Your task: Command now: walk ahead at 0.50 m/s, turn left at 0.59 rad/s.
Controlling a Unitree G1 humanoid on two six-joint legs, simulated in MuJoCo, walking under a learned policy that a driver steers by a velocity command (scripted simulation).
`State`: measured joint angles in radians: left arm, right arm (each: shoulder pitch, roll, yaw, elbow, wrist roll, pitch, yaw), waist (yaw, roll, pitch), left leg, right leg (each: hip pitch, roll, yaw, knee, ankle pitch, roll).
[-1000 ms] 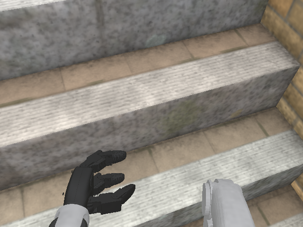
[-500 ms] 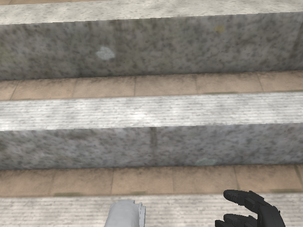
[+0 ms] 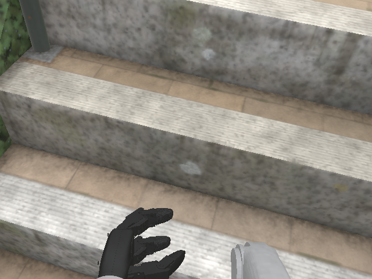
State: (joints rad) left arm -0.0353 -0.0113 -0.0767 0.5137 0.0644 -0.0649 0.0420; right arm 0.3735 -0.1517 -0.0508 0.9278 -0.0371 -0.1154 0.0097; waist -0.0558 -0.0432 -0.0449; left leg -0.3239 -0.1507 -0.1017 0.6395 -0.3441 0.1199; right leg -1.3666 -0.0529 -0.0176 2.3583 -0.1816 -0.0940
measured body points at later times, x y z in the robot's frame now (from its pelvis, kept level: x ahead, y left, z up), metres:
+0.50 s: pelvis +0.18 -0.01 +0.21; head +0.19 +0.01 +0.66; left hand +0.16 +0.24 +0.06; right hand +0.43 -0.15 +0.16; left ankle +0.29 +0.16 -0.36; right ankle +0.18 -0.15 -0.51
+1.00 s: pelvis +0.33 +0.06 +0.25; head +0.35 +0.08 +0.70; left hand +0.61 +0.17 +0.19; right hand +0.29 -0.16 +0.11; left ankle +0.29 +0.17 -0.51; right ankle +0.42 -0.04 -0.29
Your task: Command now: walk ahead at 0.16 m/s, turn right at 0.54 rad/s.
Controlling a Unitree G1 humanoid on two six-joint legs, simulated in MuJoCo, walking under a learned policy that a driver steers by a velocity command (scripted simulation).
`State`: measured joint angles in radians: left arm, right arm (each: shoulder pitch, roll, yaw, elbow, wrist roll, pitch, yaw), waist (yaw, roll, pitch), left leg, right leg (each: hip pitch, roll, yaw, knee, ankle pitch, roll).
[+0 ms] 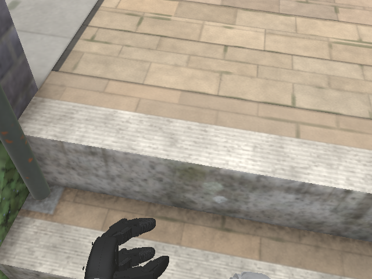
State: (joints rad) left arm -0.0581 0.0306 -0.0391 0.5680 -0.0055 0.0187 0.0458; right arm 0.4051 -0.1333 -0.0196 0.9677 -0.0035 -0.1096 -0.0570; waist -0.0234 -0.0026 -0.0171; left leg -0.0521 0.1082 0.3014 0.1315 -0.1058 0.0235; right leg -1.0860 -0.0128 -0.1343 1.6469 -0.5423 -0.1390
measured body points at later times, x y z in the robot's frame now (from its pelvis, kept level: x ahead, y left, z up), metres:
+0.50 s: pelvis +0.11 +0.02 +0.15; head +0.13 -0.01 +0.60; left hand +0.32 +0.21 +0.06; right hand +0.21 -0.22 +0.04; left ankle +0.18 +0.12 -0.48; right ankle +0.11 -0.08 -0.55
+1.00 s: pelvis +0.13 +0.05 +0.17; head +0.18 +0.03 +0.62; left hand +0.40 +0.14 +0.06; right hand +0.13 -0.24 +0.08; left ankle +0.19 +0.12 -0.55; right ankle +0.11 -0.08 -0.50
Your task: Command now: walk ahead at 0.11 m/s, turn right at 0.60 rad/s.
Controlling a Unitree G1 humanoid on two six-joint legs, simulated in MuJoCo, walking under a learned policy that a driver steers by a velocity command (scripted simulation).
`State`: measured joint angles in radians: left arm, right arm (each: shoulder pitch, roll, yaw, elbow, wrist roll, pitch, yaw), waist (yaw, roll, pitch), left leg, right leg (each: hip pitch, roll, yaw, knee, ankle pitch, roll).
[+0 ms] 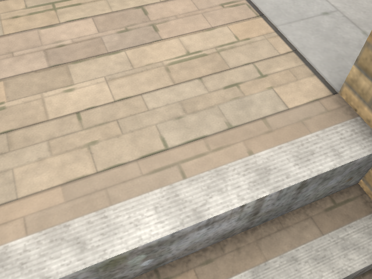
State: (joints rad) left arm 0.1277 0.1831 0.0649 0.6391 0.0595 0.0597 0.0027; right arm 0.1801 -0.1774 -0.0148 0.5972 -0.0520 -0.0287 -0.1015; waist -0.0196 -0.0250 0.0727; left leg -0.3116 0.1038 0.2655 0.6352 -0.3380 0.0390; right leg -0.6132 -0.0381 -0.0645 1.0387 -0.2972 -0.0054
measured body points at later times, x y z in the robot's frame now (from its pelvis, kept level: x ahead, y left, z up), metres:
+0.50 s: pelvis +0.09 -0.01 +0.02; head +0.10 -0.03 +0.47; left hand +0.01 +0.21 -0.12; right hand +0.33 -0.14 -0.06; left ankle +0.12 +0.13 -0.31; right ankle +0.04 -0.10 -0.73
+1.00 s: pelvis +0.16 +0.05 +0.18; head +0.14 +0.05 +0.63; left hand +0.32 +0.27 +0.12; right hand +0.32 -0.15 +0.05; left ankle +0.24 +0.12 -0.51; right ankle +0.26 -0.05 -0.31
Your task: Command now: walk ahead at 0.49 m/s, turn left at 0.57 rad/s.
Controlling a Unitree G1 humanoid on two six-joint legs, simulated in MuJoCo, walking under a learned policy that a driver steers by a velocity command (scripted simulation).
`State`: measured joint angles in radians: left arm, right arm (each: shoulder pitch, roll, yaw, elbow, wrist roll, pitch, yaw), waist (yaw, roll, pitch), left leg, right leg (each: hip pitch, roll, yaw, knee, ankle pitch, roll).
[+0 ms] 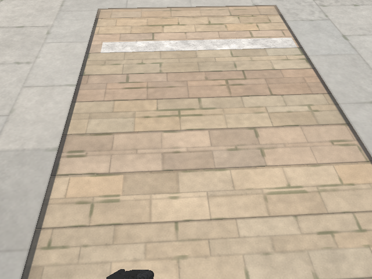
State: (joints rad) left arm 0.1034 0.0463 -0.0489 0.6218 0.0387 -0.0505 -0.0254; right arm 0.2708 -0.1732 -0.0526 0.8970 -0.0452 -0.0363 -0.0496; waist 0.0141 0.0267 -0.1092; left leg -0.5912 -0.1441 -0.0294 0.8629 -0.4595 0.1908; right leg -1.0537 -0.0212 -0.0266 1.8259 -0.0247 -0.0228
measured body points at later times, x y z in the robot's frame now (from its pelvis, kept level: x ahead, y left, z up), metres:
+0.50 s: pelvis +0.09 +0.01 +0.03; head +0.09 +0.00 +0.48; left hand -0.01 +0.23 -0.10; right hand +0.37 -0.11 -0.04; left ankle +0.08 +0.16 -0.41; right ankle +0.04 -0.10 -0.70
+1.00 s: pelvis +0.34 +0.21 +0.22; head +0.34 +0.21 +0.67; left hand +0.51 +0.47 +0.14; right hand +0.41 -0.05 +0.09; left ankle +0.32 +0.28 -0.49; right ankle +0.41 +0.10 -0.32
